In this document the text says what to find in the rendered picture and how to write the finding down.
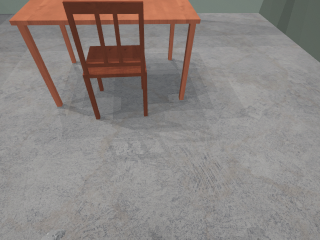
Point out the table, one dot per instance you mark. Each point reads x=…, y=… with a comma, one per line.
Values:
x=52, y=12

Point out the chair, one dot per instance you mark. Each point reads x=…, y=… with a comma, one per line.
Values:
x=109, y=61

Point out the left robot hand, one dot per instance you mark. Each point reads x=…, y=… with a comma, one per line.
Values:
x=54, y=234

